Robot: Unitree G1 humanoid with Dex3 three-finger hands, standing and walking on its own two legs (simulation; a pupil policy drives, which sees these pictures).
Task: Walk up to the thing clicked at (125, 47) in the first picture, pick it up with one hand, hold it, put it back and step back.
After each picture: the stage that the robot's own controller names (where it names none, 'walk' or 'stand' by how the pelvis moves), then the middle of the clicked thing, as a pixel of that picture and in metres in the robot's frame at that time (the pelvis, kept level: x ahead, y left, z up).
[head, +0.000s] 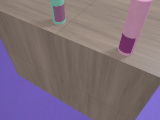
stand; (133, 27) +0.56 -0.18 +0.11
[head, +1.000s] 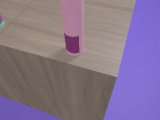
rise first; (73, 23) +0.49 +0.06 +0.15
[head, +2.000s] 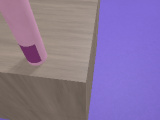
rise first; (25, 31) +0.43 +0.18 +0.16
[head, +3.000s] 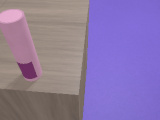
stand; (23, 50) +0.41 +0.20 +0.13
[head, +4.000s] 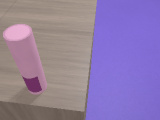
stand; (29, 64) +0.37 +0.19 +0.11
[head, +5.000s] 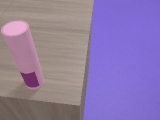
stand; (27, 59) +0.39 +0.20 +0.11
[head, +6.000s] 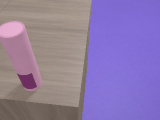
stand; (23, 61) +0.38 +0.20 +0.11
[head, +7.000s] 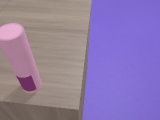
stand; (23, 63) +0.37 +0.20 +0.11
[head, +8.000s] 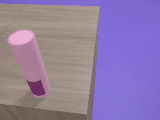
rise first; (33, 68) +0.36 +0.19 +0.11
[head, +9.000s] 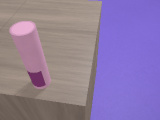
go down; (34, 59) +0.39 +0.20 +0.11
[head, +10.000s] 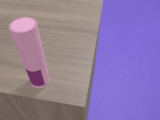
go down; (33, 57) +0.39 +0.19 +0.12
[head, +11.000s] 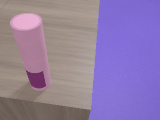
go down; (35, 58) +0.37 +0.16 +0.14
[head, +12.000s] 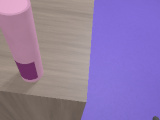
close in; (24, 47) +0.38 +0.17 +0.15
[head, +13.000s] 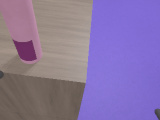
close in; (22, 24) +0.42 +0.17 +0.19
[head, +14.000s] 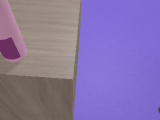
close; out of the picture +0.43 +0.20 +0.20
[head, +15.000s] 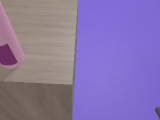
close; out of the picture +0.41 +0.20 +0.20
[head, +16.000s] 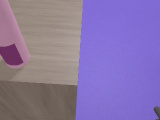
close; (1, 27) +0.41 +0.19 +0.20
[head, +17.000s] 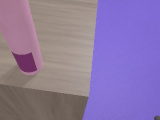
go down; (21, 36) +0.38 +0.17 +0.19
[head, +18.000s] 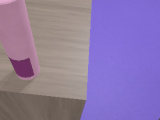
go down; (18, 42) +0.38 +0.17 +0.18
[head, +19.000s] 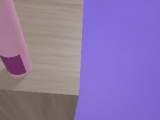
close in; (8, 38) +0.39 +0.18 +0.18
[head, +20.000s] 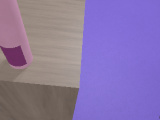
close in; (8, 29) +0.41 +0.18 +0.18
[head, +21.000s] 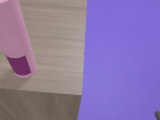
close in; (14, 40) +0.39 +0.18 +0.17
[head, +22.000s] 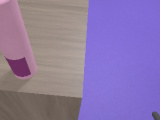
close in; (13, 42) +0.38 +0.18 +0.17
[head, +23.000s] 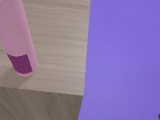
close in; (16, 38) +0.39 +0.18 +0.18
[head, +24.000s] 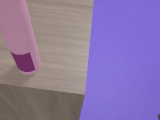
close; (19, 37) +0.40 +0.17 +0.17
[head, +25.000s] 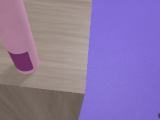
close; (16, 35) +0.39 +0.17 +0.18
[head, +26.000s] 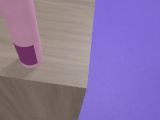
close in; (23, 29) +0.41 +0.17 +0.18
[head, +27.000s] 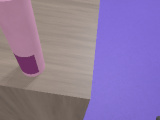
close in; (23, 38) +0.38 +0.17 +0.18
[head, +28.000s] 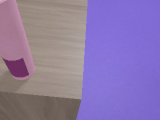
close in; (11, 42) +0.38 +0.18 +0.17
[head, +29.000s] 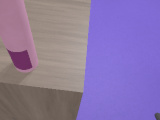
close in; (16, 34) +0.40 +0.18 +0.18
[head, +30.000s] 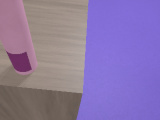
close in; (15, 36) +0.40 +0.18 +0.18
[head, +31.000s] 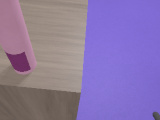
close; (13, 36) +0.40 +0.18 +0.17
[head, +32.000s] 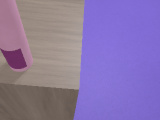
close; (9, 32) +0.40 +0.18 +0.18
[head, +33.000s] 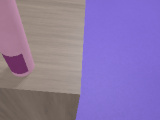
lift; (10, 38) +0.39 +0.18 +0.18
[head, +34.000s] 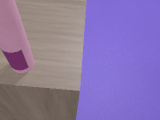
close; (10, 34) +0.40 +0.18 +0.18
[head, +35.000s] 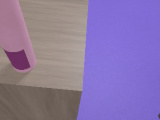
lift; (12, 33) +0.40 +0.18 +0.18
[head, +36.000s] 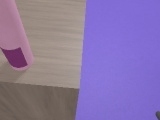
lift; (8, 31) +0.41 +0.18 +0.18
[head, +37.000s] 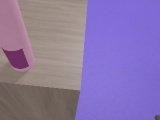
lift; (11, 32) +0.40 +0.18 +0.18
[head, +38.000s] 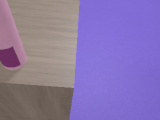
lift; (0, 30) +0.41 +0.19 +0.18
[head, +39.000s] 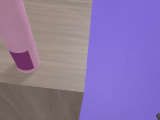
lift; (17, 35) +0.40 +0.18 +0.18
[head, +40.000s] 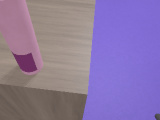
lift; (20, 37) +0.39 +0.17 +0.18
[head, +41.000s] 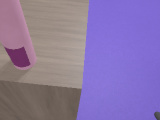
lift; (12, 31) +0.41 +0.18 +0.18
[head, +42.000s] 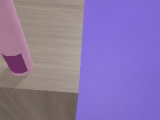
lift; (10, 38) +0.40 +0.19 +0.18
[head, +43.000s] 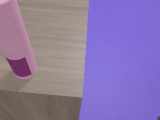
lift; (14, 42) +0.38 +0.18 +0.17
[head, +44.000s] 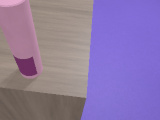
lift; (23, 42) +0.39 +0.17 +0.17
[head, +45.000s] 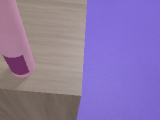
close; (11, 39) +0.39 +0.18 +0.18
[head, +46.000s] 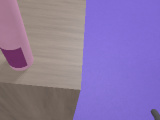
lift; (9, 31) +0.40 +0.18 +0.18
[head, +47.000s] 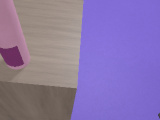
lift; (5, 29) +0.41 +0.19 +0.18
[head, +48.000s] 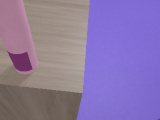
lift; (16, 36) +0.40 +0.18 +0.17
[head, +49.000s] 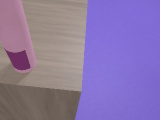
lift; (14, 34) +0.40 +0.18 +0.18
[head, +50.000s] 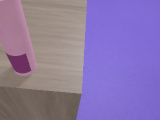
close; (15, 38) +0.40 +0.18 +0.17
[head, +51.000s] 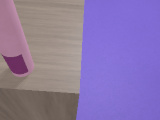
close; (10, 39) +0.40 +0.18 +0.18
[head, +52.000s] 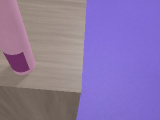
lift; (12, 36) +0.40 +0.18 +0.18
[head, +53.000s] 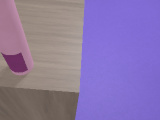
close; (9, 37) +0.40 +0.18 +0.18
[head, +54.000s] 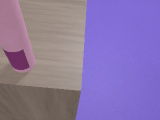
lift; (12, 34) +0.40 +0.18 +0.18
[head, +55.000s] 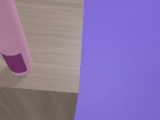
close; (9, 37) +0.40 +0.18 +0.17
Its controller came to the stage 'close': yes
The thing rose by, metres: 0.00
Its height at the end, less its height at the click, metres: +0.00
